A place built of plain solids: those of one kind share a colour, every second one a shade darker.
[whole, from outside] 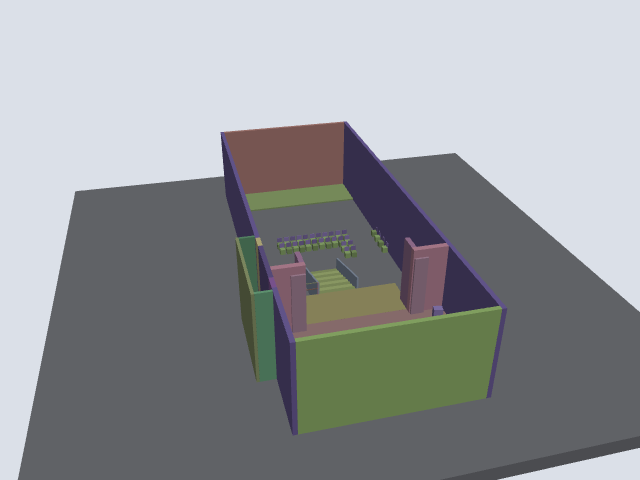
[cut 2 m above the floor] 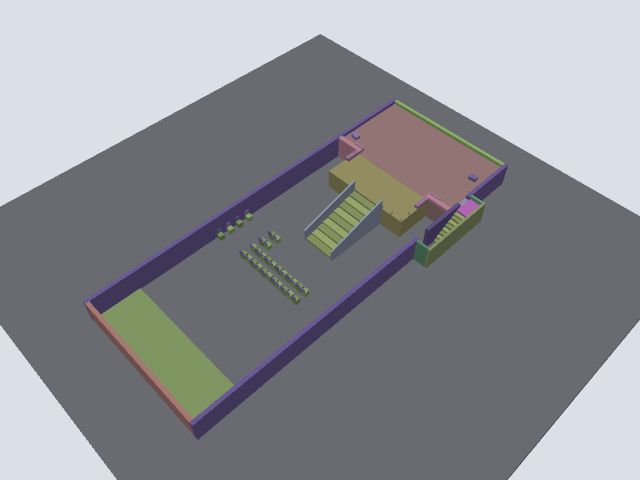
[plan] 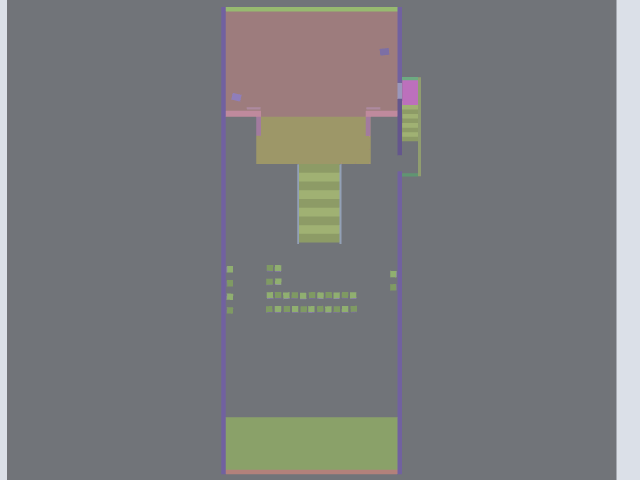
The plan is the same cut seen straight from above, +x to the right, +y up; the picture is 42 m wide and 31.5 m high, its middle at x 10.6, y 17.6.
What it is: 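A parish, school or music hall with a timber stage behind a plastered proscenium wall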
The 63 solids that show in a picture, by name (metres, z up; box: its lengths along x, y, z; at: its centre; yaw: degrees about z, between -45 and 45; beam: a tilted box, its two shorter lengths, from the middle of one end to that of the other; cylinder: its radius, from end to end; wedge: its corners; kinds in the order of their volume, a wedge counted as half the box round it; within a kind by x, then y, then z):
{
 "boards_main_1": {"box": [11.27, 6.91, 1.76], "at": [10.05, 29.14, 0.83]},
 "wall_side_1": {"box": [0.3, 30.67, 6.49], "at": [4.27, 17.56, 3.19]},
 "wall_side_2": {"box": [0.3, 19.89, 6.49], "at": [15.84, 12.17, 3.19]},
 "wall_side_3": {"box": [0.3, 3.71, 6.49], "at": [15.84, 25.02, 3.19]},
 "wall_side_4": {"box": [0.3, 4.98, 6.49], "at": [15.84, 30.4, 3.19]},
 "boards_fore_1": {"box": [7.52, 3.1, 1.76], "at": [10.17, 24.13, 0.83]},
 "step_1": {"box": [2.66, 1.15, 0.22], "at": [10.55, 18.0, 0.06]},
 "step_2": {"box": [2.66, 1.15, 0.39], "at": [10.55, 18.58, 0.15]},
 "step_3": {"box": [2.66, 1.15, 0.56], "at": [10.55, 19.15, 0.23]},
 "step_4": {"box": [2.66, 1.15, 0.73], "at": [10.55, 19.72, 0.32]},
 "step_5": {"box": [2.66, 1.15, 0.91], "at": [10.55, 20.29, 0.4]},
 "step_6": {"box": [2.66, 1.15, 1.08], "at": [10.55, 20.86, 0.49]},
 "step_7": {"box": [2.66, 1.15, 1.25], "at": [10.55, 21.44, 0.57]},
 "step_8": {"box": [2.66, 1.15, 1.42], "at": [10.55, 22.01, 0.66]},
 "step_9": {"box": [2.66, 1.15, 1.59], "at": [10.55, 22.58, 0.74]},
 "step_10": {"box": [1.04, 0.6, 0.24], "at": [16.51, 24.38, 0.07]},
 "step_11": {"box": [1.04, 0.6, 0.43], "at": [16.51, 24.68, 0.17]},
 "step_12": {"box": [1.04, 0.6, 0.62], "at": [16.51, 24.97, 0.26]},
 "step_13": {"box": [1.04, 0.6, 0.81], "at": [16.51, 25.27, 0.36]},
 "step_14": {"box": [1.04, 0.6, 1.0], "at": [16.51, 25.57, 0.45]},
 "step_15": {"box": [1.04, 0.6, 1.19], "at": [16.51, 25.86, 0.55]},
 "step_16": {"box": [1.04, 0.6, 1.38], "at": [16.51, 26.16, 0.64]},
 "step_17": {"box": [1.04, 0.6, 1.57], "at": [16.51, 26.46, 0.74]},
 "wall_back_1": {"box": [11.27, 0.3, 6.49], "at": [10.05, 32.74, 3.19]},
 "wall_rear_1": {"box": [11.27, 0.3, 6.49], "at": [10.05, 2.38, 3.19]},
 "wall_pros_1": {"box": [2.32, 0.41, 6.49], "at": [5.58, 25.89, 3.19]},
 "wall_pros_2": {"box": [2.09, 0.41, 6.49], "at": [14.64, 25.89, 3.19]},
 "wall_pass_out_1": {"box": [0.2, 6.52, 6.49], "at": [17.13, 25.03, 3.19]},
 "floor_rear_1": {"box": [11.27, 3.45, 0.18], "at": [10.05, 4.25, 0.04]},
 "wall_pier_1": {"box": [0.33, 1.24, 6.49], "at": [6.57, 25.06, 3.19]},
 "wall_pier_2": {"box": [0.32, 1.27, 6.49], "at": [13.76, 25.05, 3.19]},
 "boards_pass_1": {"box": [1.04, 1.63, 1.76], "at": [16.51, 27.27, 0.83]},
 "wall_pass_end_1": {"box": [1.04, 0.2, 6.49], "at": [16.51, 21.87, 3.19]},
 "wall_pass_end_2": {"box": [1.04, 0.2, 6.49], "at": [16.51, 28.19, 3.19]},
 "wall_cheek_1": {"wedge": [[9.1, 17.33, -0.05], [9.1, 17.33, 1.03], [9.1, 22.58, -0.05], [9.1, 22.58, 2.6], [9.23, 17.33, -0.05], [9.23, 17.33, 1.03], [9.23, 22.58, -0.05], [9.23, 22.58, 2.6]]},
 "wall_cheek_2": {"wedge": [[11.88, 17.33, -0.05], [11.88, 17.33, 1.03], [11.88, 22.58, -0.05], [11.88, 22.58, 2.6], [12.01, 17.33, -0.05], [12.01, 17.33, 1.03], [12.01, 22.58, -0.05], [12.01, 22.58, 2.6]]},
 "chair_seat_1": {"box": [0.42, 0.42, 0.45], "at": [4.69, 12.98, 0.23], "yaw": -3.5},
 "chair_seat_2": {"box": [0.42, 0.42, 0.45], "at": [4.69, 13.88, 0.23], "yaw": -2.8},
 "chair_seat_3": {"box": [0.42, 0.42, 0.45], "at": [4.69, 14.76, 0.23], "yaw": 0.2},
 "chair_seat_4": {"box": [0.42, 0.42, 0.45], "at": [4.69, 15.68, 0.23], "yaw": -0.3},
 "chair_seat_5": {"box": [0.42, 0.42, 0.45], "at": [7.29, 14.85, 0.23], "yaw": 0.1},
 "chair_seat_6": {"box": [0.42, 0.42, 0.45], "at": [7.31, 15.75, 0.23], "yaw": -1.9},
 "chair_seat_7": {"box": [0.42, 0.42, 0.45], "at": [7.84, 15.75, 0.23], "yaw": -1.3},
 "chair_seat_8": {"box": [0.42, 0.42, 0.45], "at": [7.86, 14.87, 0.23], "yaw": -2.7},
 "chair_seat_9": {"box": [0.42, 0.42, 0.45], "at": [8.39, 13.95, 0.23], "yaw": 3.4},
 "chair_seat_10": {"box": [0.42, 0.42, 0.45], "at": [8.94, 13.97, 0.23], "yaw": -1.1},
 "chair_seat_11": {"box": [0.42, 0.42, 0.45], "at": [9.5, 13.92, 0.23], "yaw": 0.5},
 "chair_seat_12": {"box": [0.42, 0.42, 0.45], "at": [10.03, 13.05, 0.23], "yaw": 1.3},
 "chair_seat_13": {"box": [0.42, 0.42, 0.45], "at": [10.08, 13.97, 0.23], "yaw": 1.5},
 "chair_seat_14": {"box": [0.42, 0.42, 0.45], "at": [10.63, 13.95, 0.23], "yaw": -2.7},
 "chair_seat_15": {"box": [0.42, 0.42, 0.45], "at": [11.15, 13.04, 0.23], "yaw": 1.6},
 "chair_seat_16": {"box": [0.42, 0.42, 0.45], "at": [11.17, 13.98, 0.23], "yaw": 1.2},
 "chair_seat_17": {"box": [0.42, 0.42, 0.45], "at": [11.69, 13.95, 0.23], "yaw": 1.2},
 "chair_seat_18": {"box": [0.42, 0.42, 0.45], "at": [12.24, 13.98, 0.23], "yaw": -2.3},
 "chair_seat_19": {"box": [0.42, 0.42, 0.45], "at": [12.78, 13.97, 0.23], "yaw": 1.2},
 "chair_seat_20": {"box": [0.42, 0.42, 0.45], "at": [12.82, 13.07, 0.23], "yaw": 1.2},
 "wall_side_over_hall_1": {"box": [0.3, 1.04, 4.34], "at": [15.84, 22.64, 4.27]},
 "drape_1": {"box": [0.91, 0.14, 4.26], "at": [6.24, 26.24, 3.79]},
 "drape_2": {"box": [0.91, 0.14, 4.26], "at": [14.1, 26.24, 3.79]},
 "wall_side_over_wing_1": {"box": [0.3, 1.04, 2.63], "at": [15.84, 27.39, 5.12]},
 "boards_sill_1": {"box": [0.3, 1.04, 1.76], "at": [15.84, 27.39, 0.83]},
 "crate_1": {"box": [0.6, 0.45, 0.72], "at": [5.12, 26.97, 2.07], "yaw": -12.1},
 "crate_2": {"box": [0.6, 0.45, 0.5], "at": [14.83, 29.95, 1.96], "yaw": 6.2}
}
